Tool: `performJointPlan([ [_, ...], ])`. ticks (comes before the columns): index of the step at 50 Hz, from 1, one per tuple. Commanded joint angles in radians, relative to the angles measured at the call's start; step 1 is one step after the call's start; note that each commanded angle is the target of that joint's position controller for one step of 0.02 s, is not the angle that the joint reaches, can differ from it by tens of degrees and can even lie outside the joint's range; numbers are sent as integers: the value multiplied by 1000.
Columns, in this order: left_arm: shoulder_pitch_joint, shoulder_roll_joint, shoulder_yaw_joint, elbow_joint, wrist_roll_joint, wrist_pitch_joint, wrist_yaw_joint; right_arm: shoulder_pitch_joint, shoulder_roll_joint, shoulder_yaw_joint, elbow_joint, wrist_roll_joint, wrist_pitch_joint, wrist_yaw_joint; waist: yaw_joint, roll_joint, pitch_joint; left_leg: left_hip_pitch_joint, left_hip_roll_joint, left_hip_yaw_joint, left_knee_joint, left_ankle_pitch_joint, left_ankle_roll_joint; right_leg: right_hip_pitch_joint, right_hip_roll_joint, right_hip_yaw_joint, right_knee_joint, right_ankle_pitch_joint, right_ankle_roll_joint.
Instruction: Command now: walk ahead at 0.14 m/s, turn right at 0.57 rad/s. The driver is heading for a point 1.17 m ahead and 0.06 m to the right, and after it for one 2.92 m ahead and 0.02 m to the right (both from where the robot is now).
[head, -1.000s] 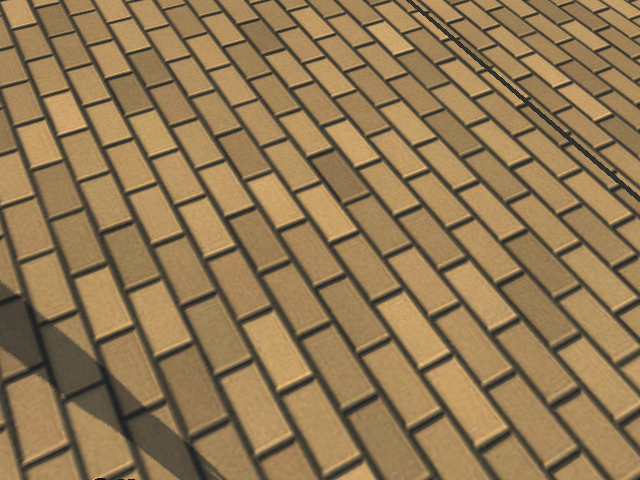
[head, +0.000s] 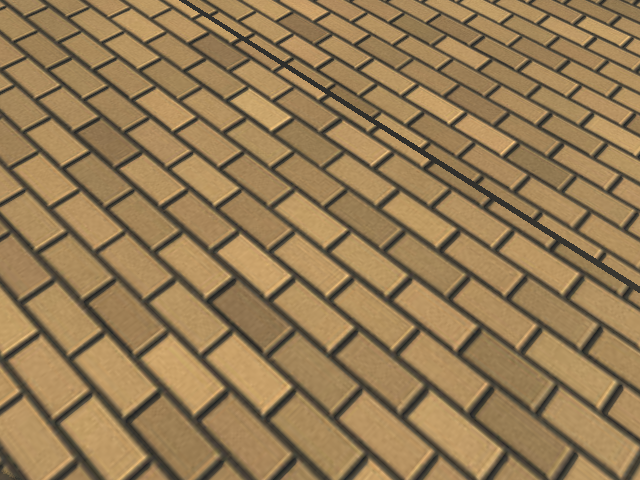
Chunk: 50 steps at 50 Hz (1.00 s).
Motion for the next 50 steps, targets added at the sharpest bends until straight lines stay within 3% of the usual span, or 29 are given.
performJointPlan([
  [1, 13, 41, 2, -72, 4, -7, -4, -30, -159, -41, -62, 4, -3, -2, 26, 175, -95, 14, 241, -50, 30, 739, 96, 150, 22, -45, -109, -5, -28],
  [3, 33, 62, 11, -79, 9, -13, 1, -23, -174, -50, -60, 8, 12, -8, 30, 170, -111, 44, 252, -47, 146, 765, 83, 196, 44, -52, -178, -69, -61],
  [4, 94, 66, 16, -65, 17, -24, 8, -29, -175, -51, -60, 13, 21, -10, 61, 135, -146, 34, 233, -24, 279, 742, 65, 278, 68, -59, -261, -32, -82],
  [5, 177, 101, 28, -44, 29, -39, 23, 3, -173, -51, -58, 12, 26, -8, 103, 41, -207, -44, 189, 2, 476, 586, 16, 429, 42, 11, -357, 162, -116],
  [6, 212, 215, 52, -57, 23, -48, 40, 60, -96, -31, -99, -11, 35, -2, 70, -160, -281, -285, 102, 22, 753, -126, -31, 630, -249, 341, -306, 657, -186],
  [7, 236, 281, 78, -69, -33, -29, 44, 56, -106, -32, -133, -8, 58, -4, 96, -224, -396, -458, -58, -122, 949, -431, -61, 720, -380, 618, -355, 777, -387],
  [8, 223, 231, 70, -73, -53, -15, 48, 17, -129, -33, -120, -22, 72, -6, 104, -57, -341, -497, 10, -211, 979, -382, -68, 676, -348, 527, -381, 644, -376],
  [10, 104, 129, 36, -74, -31, 1, 62, -58, -112, -30, -121, -9, 70, -7, 54, -3, -137, -499, 46, -223, 875, -232, -67, 465, -226, 382, -443, 439, -292],
  [12, 55, 92, 22, -79, -24, -1, 67, -11, -116, -31, -99, -24, 87, -6, 17, -33, -137, -397, 39, -207, 805, -168, -67, 372, -158, 302, -459, 423, -244],
  [15, 69, 110, 25, -64, -14, -16, 58, 8, -90, -27, -89, -12, 102, 0, 14, -26, -176, -335, 18, -200, 720, -155, -63, 345, -143, 279, -473, 377, -233],
  [19, 76, 108, 23, -49, -5, -7, 56, -53, -75, -20, -98, -11, 113, 1, 47, -77, -146, -298, 12, -200, 548, -135, -51, 311, -131, 313, -531, 11, -217],
  [22, 75, 110, 22, -36, 2, 2, 52, -65, -74, -19, -96, -4, 109, 0, 58, -90, -121, -231, -14, -185, 430, -150, -35, 281, -132, 344, -537, -117, -207],
  [24, 78, 108, 19, -23, 0, 6, 53, -47, -66, -16, -88, 0, 101, -6, 55, -79, -110, -177, -28, -176, 326, -142, -18, 276, -142, 371, -522, -120, -198],
  [26, 69, 97, 11, -11, -15, 9, 62, 17, -46, -10, -63, -2, 86, -12, 16, -48, -98, -37, -37, -166, 88, -26, 13, 218, -123, 370, -484, -135, -150],
  [27, 91, 67, 1, -4, -17, 5, 66, 8, -65, -9, -67, -12, 74, -16, 26, 9, -85, 6, 28, -253, -21, -3, 32, 179, -90, 355, -452, -166, -97],
  [28, 118, 12, -16, -9, -28, -2, 66, -20, -130, -14, -87, -28, 61, -20, 55, 154, -101, 4, 208, -473, -125, -82, 81, 147, -4, 258, -347, -209, -42],
  [29, 74, 37, -8, -8, -25, -3, 67, -90, -136, -13, -89, -20, 56, -11, 64, 210, -32, -206, 294, -558, -174, -67, 135, 236, 96, 136, -297, -208, -23],
  [30, 83, 41, -8, 9, -12, -3, 62, -153, -92, 0, -97, -14, 48, -6, 90, 188, -17, -275, 262, -498, -162, -49, 130, 352, 63, 132, -257, -163, -21],
  [31, 89, 29, -10, 26, -11, -4, 56, -167, -77, 6, -91, -8, 42, -6, 95, 186, -27, -272, 207, -438, -140, -42, 99, 391, 65, 129, -285, -92, -24],
  [34, 91, 44, -14, 52, -3, -18, 59, -124, -101, 0, -66, -1, 35, -12, 78, 176, -63, -145, 130, -350, -59, 138, 47, 411, 26, 153, -380, 68, -15],
  [36, 98, 59, -12, 84, -19, -26, 69, -57, -89, -1, -48, 6, 35, -6, 39, 106, -92, -104, 101, -339, -57, 137, 36, 419, -2, 184, -387, 94, -7],
  [38, 107, 39, -18, 113, -23, -25, 71, -75, -87, -2, -33, 3, 43, -9, 49, 91, -61, -88, 96, -327, -53, 81, 37, 388, -3, 186, -406, 70, -5],
  [39, 113, 30, -22, 131, -20, -23, 73, -63, -77, 2, -20, 0, 46, -7, 42, 83, -74, -87, 90, -327, -78, -52, 38, 398, 6, 183, -415, 10, -8],
  [40, 110, 34, -20, 140, -16, -21, 75, -52, -98, -8, -10, -3, 52, -5, 34, 94, -51, -92, 83, -342, -95, -206, 51, 365, 32, 155, -378, -83, -17],
  [43, 73, 36, -15, 130, 5, -23, 62, -16, -157, -35, 10, -2, 68, 0, 11, 158, 55, -102, 205, -505, -207, -547, 151, 180, 76, 36, -200, -260, -36],
  [44, 57, 27, -18, 122, 8, -29, 57, -12, -157, -40, 16, -1, 65, 1, 9, 157, 83, -111, 254, -550, -236, -550, 181, 148, 42, 23, -148, -229, -38],
  [46, 53, 30, -17, 118, 3, -47, 48, -20, -144, -44, 24, -9, 48, 7, 16, 139, 86, -83, 278, -556, -244, -445, 202, 122, 6, 24, -111, -233, -46],
  [48, 78, 29, -15, 129, -4, -65, 41, -45, -144, -49, 29, -6, 31, 16, 34, 132, 65, -73, 241, -482, -216, -336, 189, 190, 9, -2, -186, -215, -61],
  [50, 183, 19, -11, 175, -8, -80, 42, -88, -141, -53, 29, 5, 24, 23, 91, 114, 35, -188, 167, -376, -129, -285, 153, 436, 51, -39, -342, -126, -75],
])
